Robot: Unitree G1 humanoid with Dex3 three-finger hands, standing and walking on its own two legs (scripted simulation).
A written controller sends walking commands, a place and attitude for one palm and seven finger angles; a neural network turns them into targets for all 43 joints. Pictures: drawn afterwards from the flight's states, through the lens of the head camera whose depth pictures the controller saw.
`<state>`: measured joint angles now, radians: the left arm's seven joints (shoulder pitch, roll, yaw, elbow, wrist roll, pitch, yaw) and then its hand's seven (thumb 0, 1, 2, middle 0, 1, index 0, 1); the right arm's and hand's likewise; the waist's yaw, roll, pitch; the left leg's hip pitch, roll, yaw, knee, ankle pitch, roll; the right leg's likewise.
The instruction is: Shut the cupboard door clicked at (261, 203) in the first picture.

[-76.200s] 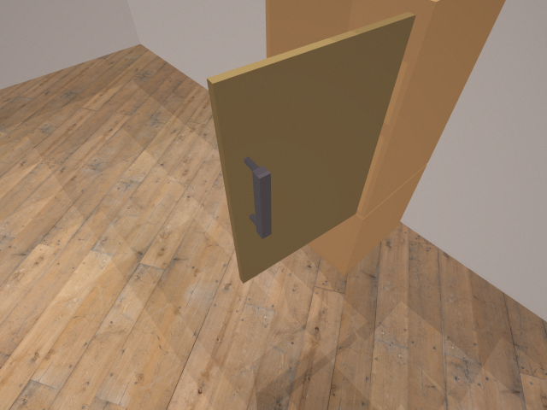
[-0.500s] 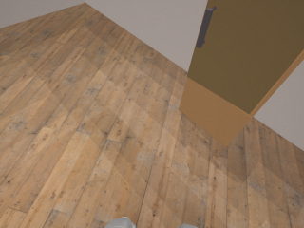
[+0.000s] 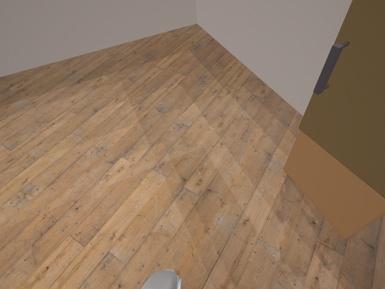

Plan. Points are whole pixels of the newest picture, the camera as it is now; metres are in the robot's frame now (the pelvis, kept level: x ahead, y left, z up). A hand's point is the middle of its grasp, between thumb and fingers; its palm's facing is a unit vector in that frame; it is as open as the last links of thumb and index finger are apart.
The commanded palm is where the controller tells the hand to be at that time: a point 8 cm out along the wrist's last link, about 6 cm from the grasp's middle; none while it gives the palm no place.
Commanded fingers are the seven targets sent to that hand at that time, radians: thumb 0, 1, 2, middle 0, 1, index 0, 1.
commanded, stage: walk to a spot facing it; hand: left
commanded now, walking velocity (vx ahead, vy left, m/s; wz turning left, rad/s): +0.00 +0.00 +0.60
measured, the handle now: (331, 69) +0.78 -0.44 -0.01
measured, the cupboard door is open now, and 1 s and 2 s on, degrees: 5 5 5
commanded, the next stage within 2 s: turn to face it in 0.52 s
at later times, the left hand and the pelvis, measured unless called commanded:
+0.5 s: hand out of the picture +0.10 +0.25 -0.18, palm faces +0.35 -0.91 -0.23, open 7.4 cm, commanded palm none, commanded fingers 0.00 0.90 0.90 -0.20 -0.30 -0.20 -0.30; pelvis +0.12 +0.04 -0.02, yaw +18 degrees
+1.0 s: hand (119, 243) +0.26 +0.22 -0.16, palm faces +0.33 -0.92 -0.23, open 7.1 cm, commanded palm none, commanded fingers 0.00 0.90 0.90 -0.20 -0.30 -0.20 -0.30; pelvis +0.26 +0.03 +0.00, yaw +18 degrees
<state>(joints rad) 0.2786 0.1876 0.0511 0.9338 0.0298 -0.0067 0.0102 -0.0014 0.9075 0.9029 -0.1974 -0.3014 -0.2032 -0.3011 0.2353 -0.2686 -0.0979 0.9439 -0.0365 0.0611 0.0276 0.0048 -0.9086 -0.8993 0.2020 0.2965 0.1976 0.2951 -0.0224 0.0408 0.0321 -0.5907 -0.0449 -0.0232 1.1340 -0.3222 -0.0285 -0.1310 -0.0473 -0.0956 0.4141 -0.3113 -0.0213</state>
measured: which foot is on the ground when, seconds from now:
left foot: up 0.00-0.30, down 0.32-0.80, up 0.82-1.00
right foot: down 0.00-0.32, up 0.34-0.76, down 0.78-1.00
